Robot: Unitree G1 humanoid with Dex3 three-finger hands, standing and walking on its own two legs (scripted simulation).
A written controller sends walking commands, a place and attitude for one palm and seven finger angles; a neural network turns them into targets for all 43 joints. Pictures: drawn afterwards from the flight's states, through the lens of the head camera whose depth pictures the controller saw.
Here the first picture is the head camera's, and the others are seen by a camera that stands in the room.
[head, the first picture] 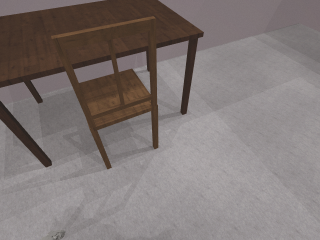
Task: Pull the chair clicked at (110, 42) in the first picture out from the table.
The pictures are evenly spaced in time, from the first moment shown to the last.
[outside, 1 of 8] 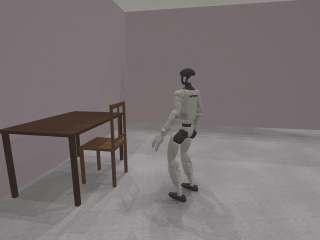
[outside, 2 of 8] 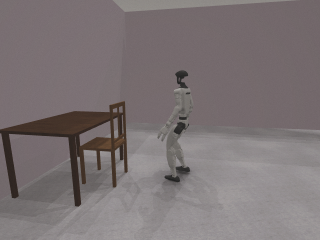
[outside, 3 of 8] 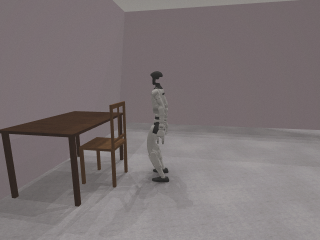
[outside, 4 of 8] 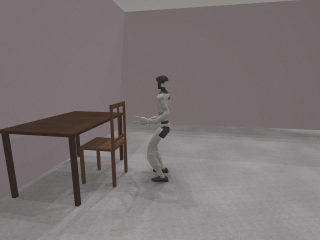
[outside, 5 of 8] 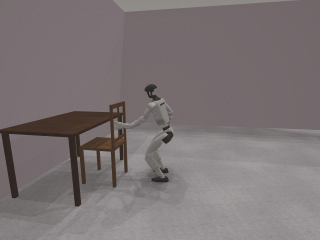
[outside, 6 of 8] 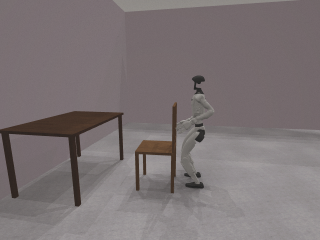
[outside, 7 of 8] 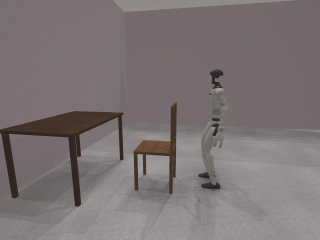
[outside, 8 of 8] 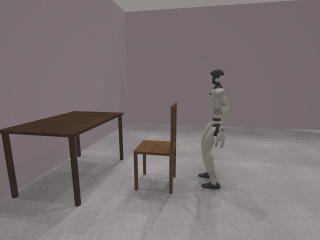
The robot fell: no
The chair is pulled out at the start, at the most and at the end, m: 0.00 0.65 0.64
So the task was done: yes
